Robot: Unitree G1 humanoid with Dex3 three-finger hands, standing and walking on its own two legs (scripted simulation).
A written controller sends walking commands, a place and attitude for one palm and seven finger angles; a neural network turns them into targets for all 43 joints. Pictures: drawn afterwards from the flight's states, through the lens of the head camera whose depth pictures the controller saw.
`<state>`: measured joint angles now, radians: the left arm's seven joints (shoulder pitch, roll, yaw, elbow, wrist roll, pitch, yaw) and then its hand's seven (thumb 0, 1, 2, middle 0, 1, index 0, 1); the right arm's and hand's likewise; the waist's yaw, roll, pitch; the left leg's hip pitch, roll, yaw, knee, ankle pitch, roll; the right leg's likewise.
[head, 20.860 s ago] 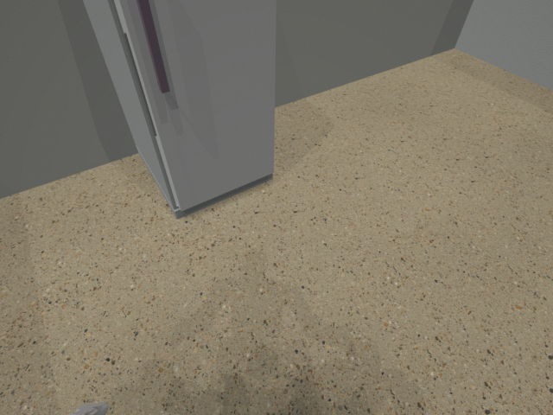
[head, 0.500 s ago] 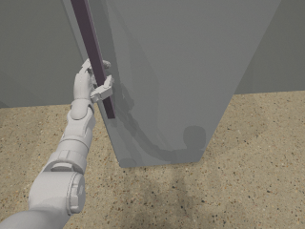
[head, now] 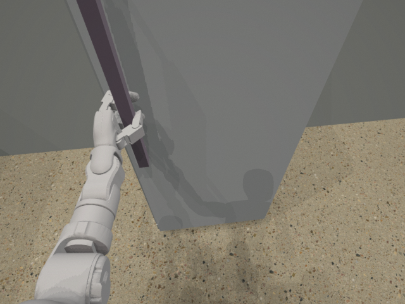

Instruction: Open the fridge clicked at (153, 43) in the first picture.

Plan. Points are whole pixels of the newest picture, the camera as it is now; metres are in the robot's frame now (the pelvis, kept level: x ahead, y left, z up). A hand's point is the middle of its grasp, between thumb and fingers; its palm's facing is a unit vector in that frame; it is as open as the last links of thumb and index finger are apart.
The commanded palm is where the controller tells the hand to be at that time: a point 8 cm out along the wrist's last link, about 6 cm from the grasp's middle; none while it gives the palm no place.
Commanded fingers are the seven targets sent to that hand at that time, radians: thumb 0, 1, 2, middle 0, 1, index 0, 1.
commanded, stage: grip the handle and tug to test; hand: left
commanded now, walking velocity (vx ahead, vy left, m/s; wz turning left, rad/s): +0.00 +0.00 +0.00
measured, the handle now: (119, 80) +0.49 +0.15 +0.19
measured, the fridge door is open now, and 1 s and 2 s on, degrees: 0 1 1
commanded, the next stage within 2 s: pull the door a little, standing still in 0.14 s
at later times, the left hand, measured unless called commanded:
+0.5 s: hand (137, 128) +0.44 +0.12 +0.12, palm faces +0.06 -1.00 +0.00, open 6.3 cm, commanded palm +0.37 +0.17 +0.12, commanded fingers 0.00 0.90 0.90 -0.45 -1.40 -0.45 -1.40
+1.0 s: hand (134, 126) +0.44 +0.13 +0.12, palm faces +0.07 -0.95 -0.31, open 6.6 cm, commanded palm +0.40 +0.18 +0.11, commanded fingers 0.00 0.90 0.90 -0.45 -1.40 -0.45 -1.40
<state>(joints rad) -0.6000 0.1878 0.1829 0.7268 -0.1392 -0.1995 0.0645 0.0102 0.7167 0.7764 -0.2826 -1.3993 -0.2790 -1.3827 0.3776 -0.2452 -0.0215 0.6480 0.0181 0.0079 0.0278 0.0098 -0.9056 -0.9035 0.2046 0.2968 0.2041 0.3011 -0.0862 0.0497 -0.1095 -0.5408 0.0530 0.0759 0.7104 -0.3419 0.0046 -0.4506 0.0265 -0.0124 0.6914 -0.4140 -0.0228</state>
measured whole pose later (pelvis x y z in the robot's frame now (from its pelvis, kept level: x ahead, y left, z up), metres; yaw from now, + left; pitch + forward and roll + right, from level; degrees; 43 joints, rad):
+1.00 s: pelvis +0.19 -0.02 +0.04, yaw -3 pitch +2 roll +4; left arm 0.34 0.22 0.07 -0.26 -0.10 -0.02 0.07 -0.05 0.56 0.78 -0.37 -1.32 -0.33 -1.39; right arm 0.21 -0.22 -0.01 0.48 -0.01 0.05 -0.05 0.01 -0.90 -0.90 0.20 0.30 0.20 0.30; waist -0.02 0.09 0.09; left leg -0.19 -0.06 -0.03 0.84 -0.28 -0.01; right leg -0.21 0.02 -0.12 0.51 -0.14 -0.09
